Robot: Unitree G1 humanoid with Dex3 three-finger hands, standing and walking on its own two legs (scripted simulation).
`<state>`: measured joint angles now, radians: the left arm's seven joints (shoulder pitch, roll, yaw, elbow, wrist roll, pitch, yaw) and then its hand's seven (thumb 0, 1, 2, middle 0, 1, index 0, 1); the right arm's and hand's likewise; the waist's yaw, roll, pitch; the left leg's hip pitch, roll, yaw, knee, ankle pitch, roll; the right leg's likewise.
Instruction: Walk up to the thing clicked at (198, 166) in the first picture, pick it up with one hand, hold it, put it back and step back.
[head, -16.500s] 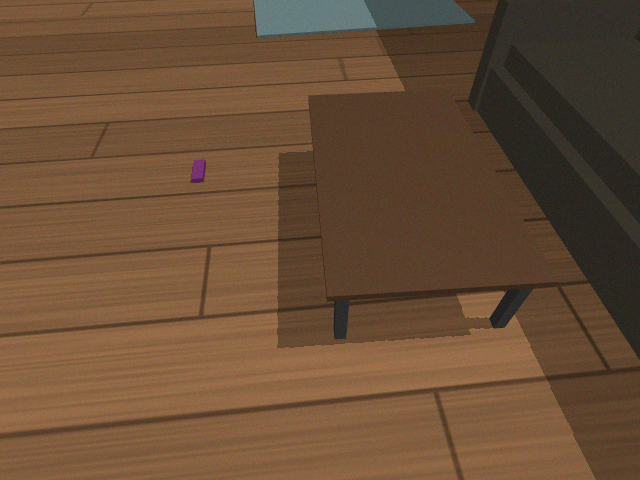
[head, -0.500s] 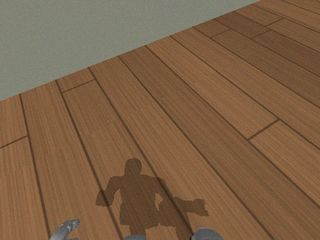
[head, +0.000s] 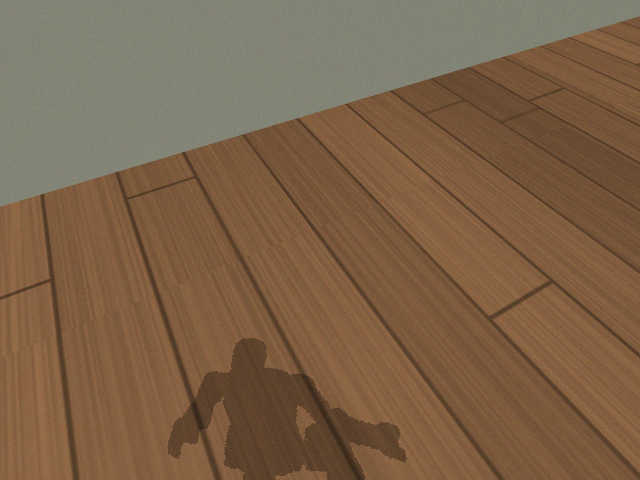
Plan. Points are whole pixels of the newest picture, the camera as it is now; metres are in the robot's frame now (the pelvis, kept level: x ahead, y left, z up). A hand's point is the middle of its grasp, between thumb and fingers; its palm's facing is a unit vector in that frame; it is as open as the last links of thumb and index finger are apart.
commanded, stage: walk up
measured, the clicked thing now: out of the picture -0.99 -1.05 -0.76
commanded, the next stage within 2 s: stand in 0.64 s
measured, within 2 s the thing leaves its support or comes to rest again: neither
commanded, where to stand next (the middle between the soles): +0.05 -0.01 m, yaw -1 degrees
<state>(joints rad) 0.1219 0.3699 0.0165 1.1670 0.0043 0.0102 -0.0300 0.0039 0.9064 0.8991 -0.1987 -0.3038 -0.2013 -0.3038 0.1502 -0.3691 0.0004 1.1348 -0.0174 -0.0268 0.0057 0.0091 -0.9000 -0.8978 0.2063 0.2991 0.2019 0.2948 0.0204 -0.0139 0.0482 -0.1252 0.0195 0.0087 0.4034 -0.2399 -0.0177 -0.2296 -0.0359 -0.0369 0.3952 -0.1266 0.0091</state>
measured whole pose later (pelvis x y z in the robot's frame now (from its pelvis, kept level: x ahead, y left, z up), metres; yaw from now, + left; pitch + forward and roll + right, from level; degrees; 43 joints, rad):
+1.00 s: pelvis +0.01 -0.01 +0.00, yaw +1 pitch -3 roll +0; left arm 0.08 0.35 0.01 1.16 0.01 -0.01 -0.01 0.00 0.91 0.90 -0.20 -0.30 -0.20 -0.30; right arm 0.13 -0.35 0.00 1.15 -0.02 -0.01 0.01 0.01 -0.90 -0.90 0.21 0.30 0.20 0.29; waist 0.00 0.01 0.04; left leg -0.06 0.03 -0.01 0.31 -0.21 -0.04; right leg -0.17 -0.03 -0.06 0.33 -0.12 0.00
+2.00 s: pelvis +0.00 +0.05 +0.00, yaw -15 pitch -2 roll -2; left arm 0.19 0.39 0.04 0.96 0.02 0.08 -0.02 0.01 0.91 0.90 -0.20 -0.30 -0.20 -0.30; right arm 0.18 -0.36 -0.09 0.95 -0.03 0.04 0.02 0.01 -0.90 -0.90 0.21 0.30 0.20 0.29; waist -0.01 -0.04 0.08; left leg -0.17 0.00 0.04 0.47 -0.27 0.06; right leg -0.44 0.08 0.11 0.85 -0.39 0.01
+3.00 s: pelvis +0.11 +0.05 +0.00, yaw -66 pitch -1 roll -2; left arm 0.23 0.43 0.08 0.69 0.03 0.10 -0.07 0.00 0.91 0.90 -0.20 -0.30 -0.20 -0.30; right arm 0.16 -0.33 -0.08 0.73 -0.03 0.03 -0.01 0.01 -0.90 -0.90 0.21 0.30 0.20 0.30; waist -0.01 -0.09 0.16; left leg -0.28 0.07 0.13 0.53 -0.22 0.03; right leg -0.44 0.05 0.13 1.09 -0.35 0.03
